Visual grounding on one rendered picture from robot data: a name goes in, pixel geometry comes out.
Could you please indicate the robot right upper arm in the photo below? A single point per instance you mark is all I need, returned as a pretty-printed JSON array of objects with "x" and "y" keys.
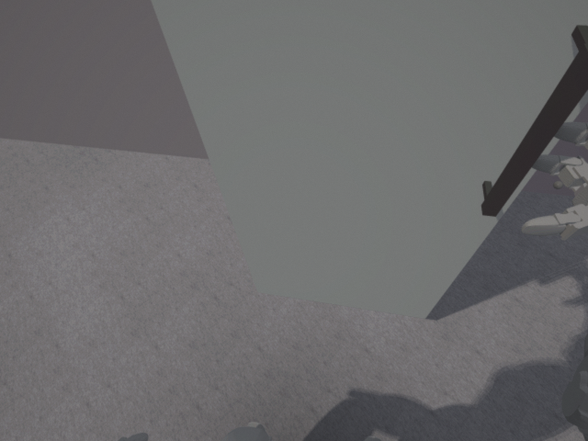
[{"x": 575, "y": 399}]

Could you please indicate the robot left shin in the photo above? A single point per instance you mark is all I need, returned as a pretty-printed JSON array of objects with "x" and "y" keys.
[{"x": 257, "y": 425}]

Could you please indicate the robot right hand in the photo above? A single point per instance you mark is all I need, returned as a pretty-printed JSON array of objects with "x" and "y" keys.
[{"x": 573, "y": 221}]

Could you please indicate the fridge door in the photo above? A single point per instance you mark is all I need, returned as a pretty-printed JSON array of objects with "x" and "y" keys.
[{"x": 350, "y": 138}]

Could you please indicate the handle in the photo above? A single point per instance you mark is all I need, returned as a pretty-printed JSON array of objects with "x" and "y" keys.
[{"x": 570, "y": 90}]

